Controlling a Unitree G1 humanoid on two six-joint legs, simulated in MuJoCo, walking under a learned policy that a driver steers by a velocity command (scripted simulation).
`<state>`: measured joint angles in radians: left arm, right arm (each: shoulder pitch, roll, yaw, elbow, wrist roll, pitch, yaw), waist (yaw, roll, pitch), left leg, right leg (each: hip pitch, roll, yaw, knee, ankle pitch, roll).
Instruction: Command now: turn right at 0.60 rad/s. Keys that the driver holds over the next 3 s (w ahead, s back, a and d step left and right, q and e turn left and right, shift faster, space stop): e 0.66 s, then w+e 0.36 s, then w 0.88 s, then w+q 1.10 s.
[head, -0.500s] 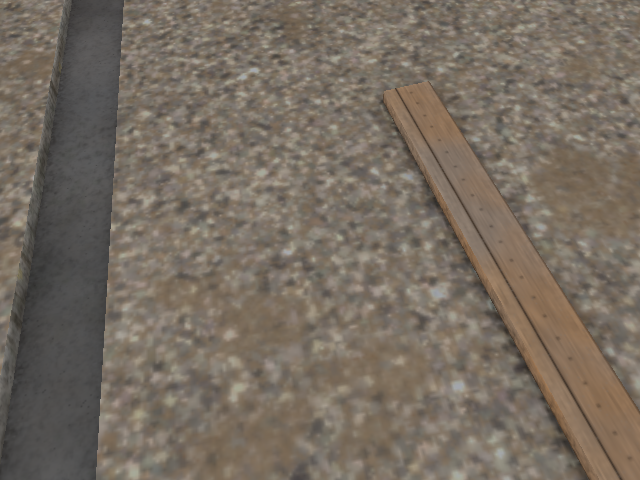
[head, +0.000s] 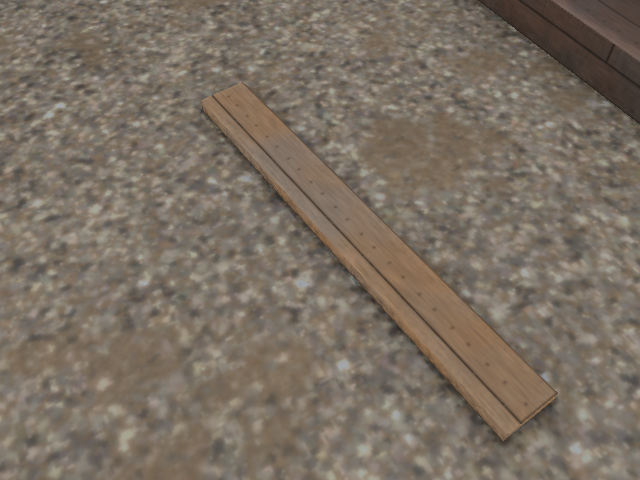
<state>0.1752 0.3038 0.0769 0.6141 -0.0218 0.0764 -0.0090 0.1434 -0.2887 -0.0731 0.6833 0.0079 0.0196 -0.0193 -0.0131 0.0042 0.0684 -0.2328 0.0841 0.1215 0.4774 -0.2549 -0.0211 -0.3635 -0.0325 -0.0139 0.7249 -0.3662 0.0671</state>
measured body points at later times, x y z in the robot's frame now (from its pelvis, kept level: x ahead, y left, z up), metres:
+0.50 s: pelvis +0.01 -0.02 +0.00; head +0.04 -0.04 +0.45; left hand +0.25 +0.21 -0.08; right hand +0.11 -0.34 -0.09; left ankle +0.07 +0.11 -0.72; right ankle +0.00 -0.12 -0.74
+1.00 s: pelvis +0.04 -0.06 +0.00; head +0.05 -0.08 +0.45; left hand +0.34 +0.05 -0.07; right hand -0.07 -0.35 -0.11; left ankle +0.07 +0.10 -0.74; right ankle -0.01 -0.17 -0.73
